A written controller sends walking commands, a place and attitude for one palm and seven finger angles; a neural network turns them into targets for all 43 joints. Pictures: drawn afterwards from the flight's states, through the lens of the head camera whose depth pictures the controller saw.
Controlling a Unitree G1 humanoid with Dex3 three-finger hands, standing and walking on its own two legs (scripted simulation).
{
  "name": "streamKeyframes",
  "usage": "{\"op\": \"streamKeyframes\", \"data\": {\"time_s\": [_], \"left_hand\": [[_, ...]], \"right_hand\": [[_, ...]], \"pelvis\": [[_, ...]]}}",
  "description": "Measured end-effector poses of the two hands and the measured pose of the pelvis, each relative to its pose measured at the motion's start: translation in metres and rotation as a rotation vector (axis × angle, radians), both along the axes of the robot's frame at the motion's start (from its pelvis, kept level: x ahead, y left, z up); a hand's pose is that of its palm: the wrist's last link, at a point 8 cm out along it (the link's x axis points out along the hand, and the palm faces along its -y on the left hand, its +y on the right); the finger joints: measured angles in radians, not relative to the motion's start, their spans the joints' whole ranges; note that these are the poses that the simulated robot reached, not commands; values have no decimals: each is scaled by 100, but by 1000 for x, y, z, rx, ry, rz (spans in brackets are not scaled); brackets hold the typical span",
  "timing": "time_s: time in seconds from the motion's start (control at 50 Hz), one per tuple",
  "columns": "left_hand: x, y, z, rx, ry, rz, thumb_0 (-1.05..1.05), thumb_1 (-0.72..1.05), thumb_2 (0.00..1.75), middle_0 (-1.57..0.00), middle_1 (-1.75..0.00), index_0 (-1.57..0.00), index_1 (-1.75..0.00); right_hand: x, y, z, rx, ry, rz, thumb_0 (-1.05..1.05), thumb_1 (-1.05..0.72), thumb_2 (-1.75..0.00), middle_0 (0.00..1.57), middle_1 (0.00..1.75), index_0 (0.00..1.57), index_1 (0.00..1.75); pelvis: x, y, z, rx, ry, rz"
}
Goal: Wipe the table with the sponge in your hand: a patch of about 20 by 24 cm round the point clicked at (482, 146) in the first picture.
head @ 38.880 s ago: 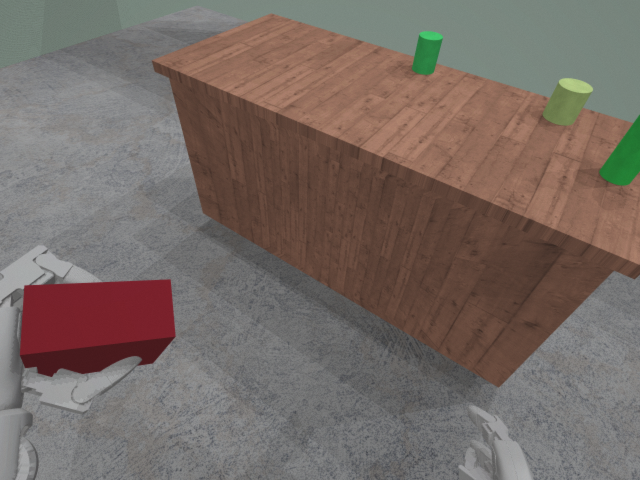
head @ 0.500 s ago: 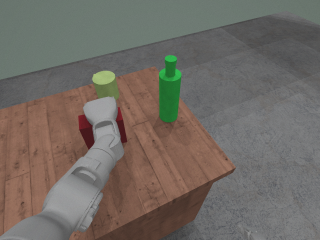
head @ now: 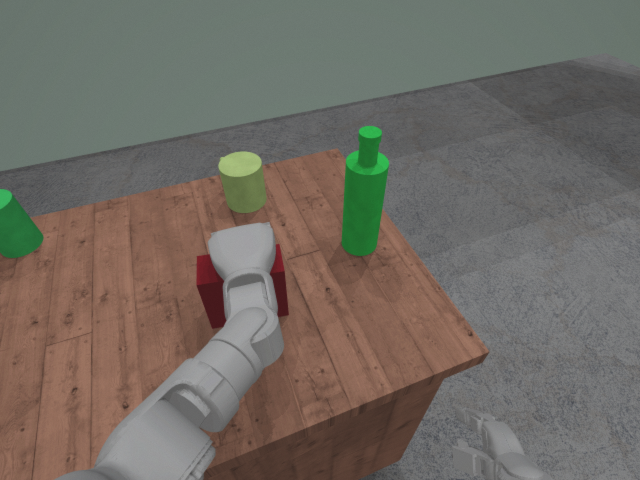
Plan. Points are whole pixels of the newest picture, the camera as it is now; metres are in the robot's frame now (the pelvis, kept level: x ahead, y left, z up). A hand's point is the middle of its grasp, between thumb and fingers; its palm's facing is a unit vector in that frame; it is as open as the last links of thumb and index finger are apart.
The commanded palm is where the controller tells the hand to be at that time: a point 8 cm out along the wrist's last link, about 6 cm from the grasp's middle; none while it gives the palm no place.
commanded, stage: wipe back along the third lane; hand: left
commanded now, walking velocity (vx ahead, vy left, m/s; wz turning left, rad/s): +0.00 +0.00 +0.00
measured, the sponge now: (246, 293) +0.37 +0.16 +0.00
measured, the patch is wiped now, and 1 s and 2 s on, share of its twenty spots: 0.95 0.95 1.00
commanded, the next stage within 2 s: slide back across to the middle lane in 0.64 s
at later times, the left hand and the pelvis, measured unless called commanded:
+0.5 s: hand (265, 306) +0.33 +0.12 +0.04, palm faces -0.01 -0.07 -1.00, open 9.8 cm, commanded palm +0.27 +0.10 +0.08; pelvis -0.01 -0.03 +0.00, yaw -1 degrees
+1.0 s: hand (265, 322) +0.30 +0.11 +0.05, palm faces +0.01 -0.12 -0.99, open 9.8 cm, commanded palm +0.25 +0.11 +0.10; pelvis -0.01 -0.04 +0.00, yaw -2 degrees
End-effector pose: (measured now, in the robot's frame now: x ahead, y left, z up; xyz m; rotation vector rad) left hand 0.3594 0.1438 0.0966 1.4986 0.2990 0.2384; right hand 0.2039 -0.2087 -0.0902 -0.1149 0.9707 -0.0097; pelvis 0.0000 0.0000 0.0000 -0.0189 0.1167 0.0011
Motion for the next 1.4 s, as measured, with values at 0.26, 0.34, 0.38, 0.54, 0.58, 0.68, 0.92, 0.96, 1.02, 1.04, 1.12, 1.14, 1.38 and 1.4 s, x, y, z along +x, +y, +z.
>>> {"op": "streamKeyframes", "data": {"time_s": [0.26,0.34,0.38,0.54,0.58,0.68,0.92,0.96,1.02,1.04,1.12,1.14,1.38,1.4], "left_hand": [[-27,-17,0,-5,-11,-11,-2,-46,107,-69,-145,-73,-142],[-36,-22,-1,-6,-20,-14,-2,-46,107,-69,-145,-72,-143],[-41,-24,-1,-8,-22,-18,-2,-46,107,-69,-145,-73,-143],[-55,-32,0,-6,-26,-24,0,-46,107,-69,-145,-73,-142],[-59,-33,0,-6,-27,-29,0,-46,107,-69,-145,-73,-142],[-69,-38,-1,-7,-34,-39,1,-46,107,-69,-144,-74,-141],[-76,-36,1,-45,-34,-19,1,-47,107,-70,-144,-74,-141],[-77,-36,2,-51,-33,-16,1,-47,107,-70,-143,-74,-140],[-79,-33,3,-68,-38,-10,1,-47,107,-71,-143,-75,-140],[-80,-31,4,-73,-38,-8,1,-47,107,-71,-143,-75,-140],[-84,-26,5,-93,-46,0,1,-47,107,-71,-142,-76,-139],[-86,-24,6,-96,-47,1,1,-48,107,-72,-142,-76,-139],[-107,-2,8,-113,-57,15,0,-48,107,-72,-142,-76,-139],[-109,0,7,-114,-55,18,0,-48,107,-72,-142,-76,-139]], "right_hand": [[-17,-7,-2,38,-9,1,1,-91,-90,20,30,20,30],[-14,-12,3,42,-36,4,1,-91,-90,20,30,20,30],[-10,-15,7,43,-54,5,1,-91,-90,20,30,20,30],[5,-26,22,47,-127,13,1,-91,-90,20,30,20,30],[8,-28,25,50,-142,16,1,-91,-90,20,30,20,30],[15,-32,29,62,-168,28,1,-91,-90,19,30,20,30],[17,-35,28,71,-178,34,1,-91,-90,20,30,20,30],[16,-36,27,71,-176,30,1,-91,-90,20,30,20,30],[14,-38,26,68,-178,26,1,-91,-90,20,30,20,30],[14,-39,26,67,-178,24,1,-91,-90,20,30,20,30],[13,-43,26,55,-185,18,1,-91,-90,20,30,20,30],[12,-44,27,53,-187,15,1,-91,-90,20,30,20,30],[13,-51,34,24,-234,1,1,-91,-90,20,30,20,30],[12,-50,35,21,-236,2,1,-91,-90,20,30,20,30]], "pelvis": [[-10,-11,1,12,-34,-9],[-12,-16,1,14,-46,-13],[-13,-18,2,16,-52,-14],[-15,-28,3,21,-73,-21],[-15,-30,3,22,-77,-22],[-14,-34,3,23,-87,-25],[-15,-42,3,29,-99,-33],[-14,-43,3,29,-102,-35],[-14,-43,4,29,-107,-41],[-13,-44,4,29,-108,-42],[-13,-45,4,29,-115,-48],[-13,-45,4,29,-116,-49],[-16,-43,5,26,-136,-55],[-16,-43,5,26,-138,-55]]}}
